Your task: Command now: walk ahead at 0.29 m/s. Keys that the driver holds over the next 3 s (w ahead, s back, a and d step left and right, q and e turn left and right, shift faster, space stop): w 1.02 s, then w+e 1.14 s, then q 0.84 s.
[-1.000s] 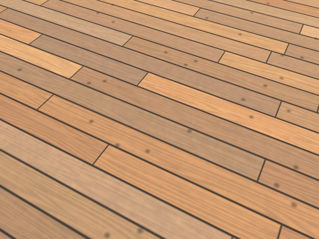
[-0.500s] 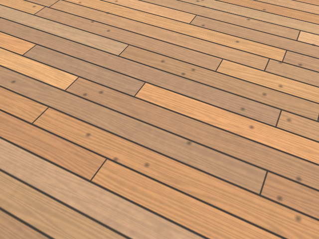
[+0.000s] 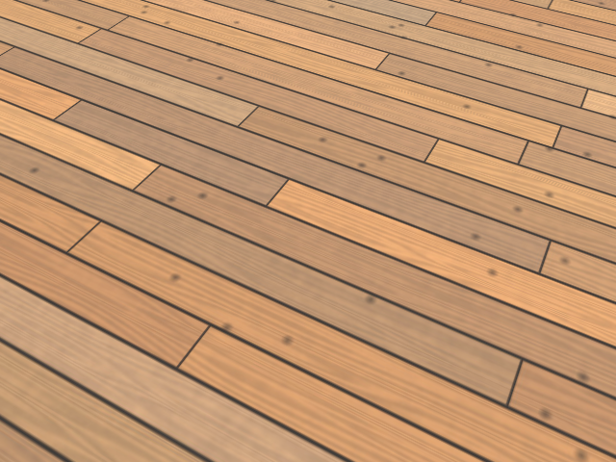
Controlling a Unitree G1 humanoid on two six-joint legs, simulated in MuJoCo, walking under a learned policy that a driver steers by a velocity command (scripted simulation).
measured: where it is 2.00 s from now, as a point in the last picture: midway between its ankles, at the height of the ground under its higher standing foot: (336, 259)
